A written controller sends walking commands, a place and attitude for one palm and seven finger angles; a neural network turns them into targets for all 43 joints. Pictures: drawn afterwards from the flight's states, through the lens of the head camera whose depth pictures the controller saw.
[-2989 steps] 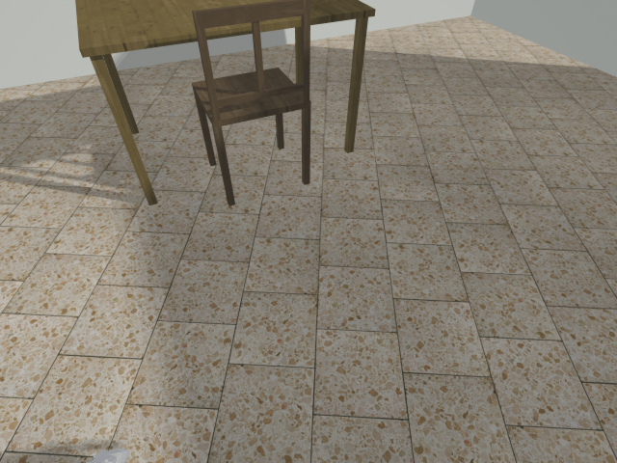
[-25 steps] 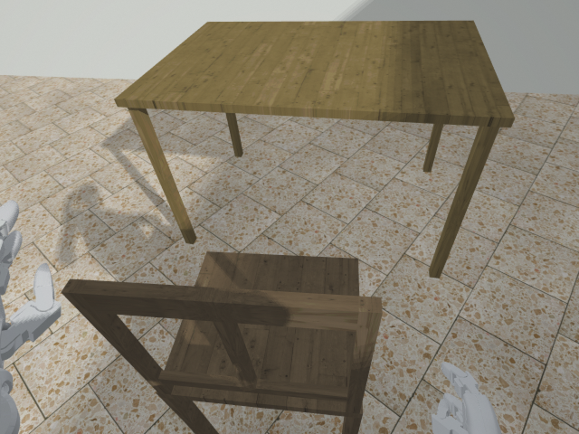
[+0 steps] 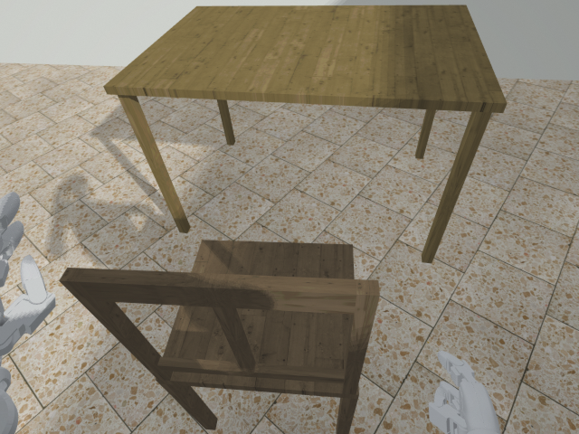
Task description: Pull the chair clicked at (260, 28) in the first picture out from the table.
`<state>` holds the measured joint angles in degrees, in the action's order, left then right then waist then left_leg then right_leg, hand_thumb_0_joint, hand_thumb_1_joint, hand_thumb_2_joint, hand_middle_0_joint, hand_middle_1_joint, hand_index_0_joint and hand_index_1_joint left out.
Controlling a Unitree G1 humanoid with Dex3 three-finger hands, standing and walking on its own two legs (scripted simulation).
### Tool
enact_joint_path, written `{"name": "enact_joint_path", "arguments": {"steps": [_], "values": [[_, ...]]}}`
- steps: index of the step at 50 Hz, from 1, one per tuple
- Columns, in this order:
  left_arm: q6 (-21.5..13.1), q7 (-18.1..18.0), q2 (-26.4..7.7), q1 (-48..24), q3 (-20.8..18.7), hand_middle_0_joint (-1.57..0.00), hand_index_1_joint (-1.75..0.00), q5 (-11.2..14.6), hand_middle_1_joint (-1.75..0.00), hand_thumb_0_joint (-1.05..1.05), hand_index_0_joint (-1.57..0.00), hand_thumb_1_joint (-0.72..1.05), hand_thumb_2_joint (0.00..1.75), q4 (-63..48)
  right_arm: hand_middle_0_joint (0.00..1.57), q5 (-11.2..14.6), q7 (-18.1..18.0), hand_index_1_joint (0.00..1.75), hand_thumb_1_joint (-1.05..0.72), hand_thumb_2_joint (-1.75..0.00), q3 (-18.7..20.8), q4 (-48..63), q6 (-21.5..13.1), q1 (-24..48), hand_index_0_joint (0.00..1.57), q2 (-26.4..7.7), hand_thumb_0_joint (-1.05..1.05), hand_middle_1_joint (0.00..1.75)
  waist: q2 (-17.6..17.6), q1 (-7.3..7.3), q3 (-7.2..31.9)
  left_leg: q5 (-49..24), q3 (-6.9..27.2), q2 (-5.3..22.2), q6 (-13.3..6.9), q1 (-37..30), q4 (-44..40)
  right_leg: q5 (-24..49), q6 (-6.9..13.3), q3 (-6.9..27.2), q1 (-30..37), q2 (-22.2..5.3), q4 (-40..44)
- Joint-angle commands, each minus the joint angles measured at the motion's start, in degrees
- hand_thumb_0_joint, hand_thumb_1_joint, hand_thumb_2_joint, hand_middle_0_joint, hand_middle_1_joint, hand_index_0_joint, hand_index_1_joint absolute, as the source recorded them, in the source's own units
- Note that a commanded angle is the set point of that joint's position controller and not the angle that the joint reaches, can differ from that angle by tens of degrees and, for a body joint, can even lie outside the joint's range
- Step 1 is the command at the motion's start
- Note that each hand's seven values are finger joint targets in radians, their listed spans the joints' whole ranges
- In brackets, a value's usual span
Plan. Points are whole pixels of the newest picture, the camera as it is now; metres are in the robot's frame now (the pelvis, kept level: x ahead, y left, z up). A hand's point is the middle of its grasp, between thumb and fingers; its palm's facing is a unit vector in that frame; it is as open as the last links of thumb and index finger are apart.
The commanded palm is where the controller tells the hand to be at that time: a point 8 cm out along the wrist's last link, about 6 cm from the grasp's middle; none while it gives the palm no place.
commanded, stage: step back with the hand held close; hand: left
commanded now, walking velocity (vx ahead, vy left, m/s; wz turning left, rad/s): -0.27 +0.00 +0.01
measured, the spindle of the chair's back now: (237, 339) +0.28 +0.14 -0.09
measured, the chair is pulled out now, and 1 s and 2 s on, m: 0.57 0.57 0.57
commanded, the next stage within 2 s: stop stepping back and stand still in 1.42 s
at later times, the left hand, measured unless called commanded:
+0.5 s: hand (4, 377) +0.13 +0.28 +0.16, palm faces +0.46 -0.76 -0.46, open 7.4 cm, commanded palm +0.08 +0.31 +0.18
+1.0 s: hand out of the picture +0.08 +0.27 +0.17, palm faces +0.51 -0.73 -0.45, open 7.4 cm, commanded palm +0.02 +0.31 +0.18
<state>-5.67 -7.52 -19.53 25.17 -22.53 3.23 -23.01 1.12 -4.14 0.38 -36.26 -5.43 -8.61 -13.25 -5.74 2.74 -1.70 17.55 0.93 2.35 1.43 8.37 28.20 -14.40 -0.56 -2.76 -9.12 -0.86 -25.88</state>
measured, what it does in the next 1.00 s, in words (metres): shifts its weight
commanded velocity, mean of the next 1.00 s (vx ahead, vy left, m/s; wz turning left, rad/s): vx -0.32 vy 0.00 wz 0.01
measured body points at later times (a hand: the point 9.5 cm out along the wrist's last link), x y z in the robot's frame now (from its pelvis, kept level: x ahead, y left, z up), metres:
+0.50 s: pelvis -0.07 +0.01 -0.01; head -0.06 +0.01 +0.44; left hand +0.10 +0.31 +0.18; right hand +0.11 -0.22 -0.09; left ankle -0.02 +0.13 -0.74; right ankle +0.00 -0.13 -0.74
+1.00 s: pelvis -0.11 +0.01 -0.02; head -0.09 +0.01 +0.43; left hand +0.05 +0.31 +0.19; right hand +0.07 -0.22 -0.11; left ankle -0.04 +0.13 -0.73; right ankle +0.00 -0.12 -0.74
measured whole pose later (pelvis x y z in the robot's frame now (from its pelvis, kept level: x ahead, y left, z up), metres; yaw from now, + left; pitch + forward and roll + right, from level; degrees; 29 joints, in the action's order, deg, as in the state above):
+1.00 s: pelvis -0.11 +0.01 -0.02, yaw +2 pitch +0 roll -1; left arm -12.8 -10.0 -21.9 29.2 -25.1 1.4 -30.8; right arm -0.5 -3.5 0.9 -36.3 -6.7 -11.8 -11.6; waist -0.6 1.4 -2.3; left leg 25.6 1.2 0.9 0.1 27.7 45.3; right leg -9.3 -0.5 -1.2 -25.2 -1.2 -34.5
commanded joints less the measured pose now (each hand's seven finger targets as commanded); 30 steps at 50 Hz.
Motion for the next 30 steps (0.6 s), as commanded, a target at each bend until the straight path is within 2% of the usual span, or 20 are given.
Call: {"name": "enact_joint_path", "arguments": {"steps": [1,2,5,6,9,10,11,12,13,15,16,19,21,22,25,26,27,28,30], "values": [[-3.88,-0.36,-10.87,3.59,-6.11,-0.20,-0.30,0.02,-0.30,0.00,-0.20,0.90,0.90,-10.63,0.20,0.12,-0.42,0.30,-0.90,-0.90,2.97,9.63,-0.34,5.84,0.20,-6.62,0.00,0.30,2.28,-1.63,7.10,-18.98,1.24,2.89,-3.20,0.28,-4.13,20.79,1.35,5.07,1.85,-5.98,2.13],[-3.89,-0.57,-10.48,5.86,-6.13,-0.20,-0.30,-0.11,-0.30,0.00,-0.20,0.90,0.90,-10.74,0.20,0.04,-0.40,0.30,-0.90,-0.90,2.76,10.09,0.27,6.04,0.20,-5.79,0.00,0.30,2.32,-1.42,7.91,-21.58,1.38,3.47,-3.33,0.33,-4.22,20.88,1.03,4.12,2.27,-5.66,1.45],[-4.15,-1.14,-12.62,7.58,-7.91,-0.20,-0.30,-0.35,-0.30,0.00,-0.20,0.90,0.90,-14.38,0.20,0.16,-0.52,0.30,-0.90,-0.90,3.29,11.24,1.56,6.46,0.20,-5.61,0.00,0.30,4.88,-1.36,10.63,-25.40,1.92,4.39,-3.20,1.49,-3.69,22.14,0.74,3.52,3.56,-5.51,-0.18],[-4.09,-1.50,-13.89,7.59,-8.82,-0.20,-0.30,-0.24,-0.30,0.00,-0.20,0.90,0.90,-14.97,0.20,0.35,-0.80,0.30,-0.90,-0.90,3.42,11.01,1.61,6.64,0.20,-5.55,0.00,0.30,3.76,-1.55,10.88,-25.03,2.12,4.64,-3.25,1.53,-4.37,21.17,0.68,3.43,3.33,-5.49,-0.62],[-4.79,-2.00,-14.54,7.81,-9.31,-0.20,-0.30,0.00,-0.30,0.00,-0.20,0.90,0.90,-18.49,0.20,0.35,-1.22,0.30,-0.90,-0.90,3.19,11.78,1.38,6.28,0.20,-5.10,0.00,0.30,2.64,-1.26,10.79,-23.88,2.83,5.41,-3.40,4.05,-4.47,18.25,0.36,3.01,2.62,-4.94,-1.95],[-4.93,-2.24,-15.00,7.59,-9.58,-0.20,-0.30,0.06,-0.30,0.00,-0.20,0.90,0.90,-18.95,0.20,0.33,-1.42,0.30,-0.90,-0.90,3.08,11.68,1.21,6.28,0.20,-4.80,0.00,0.30,2.25,-1.22,10.63,-22.67,3.07,5.42,-3.47,5.07,-4.46,17.56,0.27,3.13,2.43,-5.00,-2.04],[-5.09,-2.56,-16.28,6.97,-10.48,-0.20,-0.30,0.05,-0.30,0.00,-0.20,0.90,0.90,-19.80,0.20,0.42,-1.71,0.30,-0.90,-0.90,3.31,11.12,0.89,6.24,0.20,-5.04,0.00,0.30,0.33,-1.39,10.64,-21.00,3.20,5.64,-3.61,5.49,-4.76,16.65,0.28,3.42,2.31,-5.00,-2.24],[-5.21,-2.63,-14.95,7.61,-9.62,-0.20,-0.30,0.14,-0.30,0.00,-0.20,0.90,0.90,-19.60,0.20,0.38,-1.72,0.30,-0.90,-0.90,3.03,11.32,0.61,5.59,0.20,-4.78,0.00,0.30,0.45,-1.39,10.47,-19.84,3.50,5.77,-3.53,6.39,-4.78,15.13,0.25,3.11,2.15,-4.66,-2.69],[-5.35,-2.73,-14.92,7.39,-9.50,-0.20,-0.30,0.15,-0.30,0.00,-0.20,0.90,0.90,-19.74,0.20,0.23,-1.83,0.30,-0.90,-0.90,3.04,11.32,0.38,5.64,0.20,-4.94,0.00,0.30,-0.57,-1.33,9.67,-18.02,3.56,5.80,-3.57,7.94,-4.81,14.36,0.20,3.37,1.83,-4.51,-2.61],[-5.20,-2.94,-14.16,7.31,-9.11,-0.20,-0.30,0.13,-0.30,0.00,-0.20,0.90,0.90,-18.58,0.20,0.18,-1.85,0.30,-0.90,-0.90,3.06,11.05,0.10,4.91,0.20,-5.02,0.00,0.30,0.40,-1.44,8.56,-13.43,3.76,5.45,-3.36,10.65,-4.72,12.39,0.33,3.92,1.59,-4.36,-2.11],[-5.14,-3.09,-14.28,7.37,-9.09,-0.20,-0.30,0.09,-0.30,0.00,-0.20,0.90,0.90,-18.19,0.20,0.27,-1.98,0.30,-0.90,-0.90,3.29,10.57,-0.05,4.82,0.20,-5.35,0.00,0.30,-0.77,-1.70,8.27,-10.66,3.76,5.25,-3.46,11.42,-4.91,11.63,0.60,4.54,1.65,-4.53,-1.60],[-5.10,-3.28,-12.99,6.36,-7.88,-0.20,-0.30,-0.27,-0.30,0.00,-0.20,0.90,0.90,-17.03,0.20,0.05,-1.77,0.30,-0.90,-0.90,3.03,10.82,-0.28,3.79,0.20,-5.38,0.00,0.30,1.49,-1.89,5.85,-0.95,3.55,3.85,-3.14,14.90,-4.09,5.08,0.98,6.22,-1.17,-4.76,0.91],[-5.00,-3.58,-13.75,5.59,-8.19,-0.20,-0.30,-0.49,-0.30,0.00,-0.20,0.90,0.90,-15.66,0.20,0.06,-1.92,0.30,-0.90,-0.90,3.27,10.26,-0.30,3.51,0.20,-5.47,0.00,0.30,3.28,-2.20,4.02,5.87,2.90,2.78,-3.13,15.10,-3.17,-1.49,1.47,8.38,-4.52,-5.72,4.69],[-5.10,-3.57,-12.86,5.11,-7.29,-0.20,-0.30,-0.57,-0.30,0.00,-0.20,0.90,0.90,-15.56,0.20,0.00,-1.82,0.30,-0.90,-0.90,2.90,10.59,-0.41,2.96,0.20,-5.15,0.00,0.30,5.16,-2.28,3.71,8.03,2.56,2.03,-2.95,14.83,-2.05,-5.75,1.64,8.89,-6.44,-6.20,6.20],[-5.47,-3.88,-13.76,2.42,-7.06,-0.20,-0.30,-1.08,-0.30,0.00,-0.20,0.90,0.90,-16.16,0.20,-0.32,-1.71,0.30,-0.90,-0.90,2.63,10.99,-0.83,2.58,0.20,-5.67,0.00,0.30,7.28,-2.49,1.74,11.07,2.72,1.32,-2.80,14.23,0.16,-16.42,2.21,9.73,-12.47,-6.96,9.43],[-5.51,-4.17,-15.00,2.41,-7.93,-0.20,-0.30,-1.14,-0.30,0.00,-0.20,0.90,0.90,-16.22,0.20,-0.30,-2.05,0.30,-0.90,-0.90,2.74,10.49,-0.96,2.93,0.20,-6.01,0.00,0.30,5.08,-2.51,1.62,12.09,3.19,1.98,-3.15,14.07,-1.01,-16.85,2.05,9.41,-12.64,-6.53,9.20],[-5.93,-4.14,-14.01,2.01,-7.18,-0.20,-0.30,-1.22,-0.30,0.00,-0.20,0.90,0.90,-17.39,0.20,-0.35,-1.97,0.30,-0.90,-0.90,2.23,11.13,-1.24,2.58,0.20,-5.84,0.00,0.30,3.83,-2.51,2.22,12.54,4.12,2.54,-3.51,15.48,-2.74,-15.94,1.62,8.07,-11.06,-5.72,7.42],[-6.12,-4.25,-14.78,1.53,-8.05,-0.20,-0.30,-1.41,-0.30,0.00,-0.20,0.90,0.90,-17.89,0.20,-0.44,-1.96,0.30,-0.90,-0.90,2.24,11.39,-1.51,2.72,0.20,-5.93,0.00,0.30,3.30,-2.31,2.25,13.18,5.08,3.20,-3.82,17.42,-4.50,-14.89,1.09,7.39,-9.48,-4.60,5.88],[-6.78,-4.28,-15.12,1.26,-8.69,-0.20,-0.30,-1.47,-0.30,0.00,-0.20,0.90,0.90,-19.79,0.20,-0.31,-1.92,0.30,-0.90,-0.90,2.21,11.75,-2.18,2.77,0.20,-6.11,0.00,0.30,0.57,-2.11,3.68,12.64,6.80,4.78,-4.41,20.31,-7.69,-9.04,0.36,5.33,-4.20,-2.86,1.40]]}}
